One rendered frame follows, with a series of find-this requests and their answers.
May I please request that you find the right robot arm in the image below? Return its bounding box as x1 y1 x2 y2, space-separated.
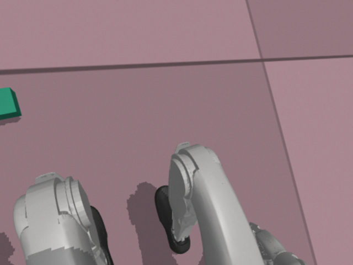
273 252 307 265

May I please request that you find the small box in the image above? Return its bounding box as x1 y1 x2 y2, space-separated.
0 87 22 120

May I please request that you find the right robot foot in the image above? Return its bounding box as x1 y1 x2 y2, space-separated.
154 185 190 254

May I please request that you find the right robot hand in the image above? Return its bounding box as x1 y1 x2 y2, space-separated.
249 222 287 265

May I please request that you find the left robot foot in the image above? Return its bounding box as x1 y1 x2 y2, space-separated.
90 206 114 265

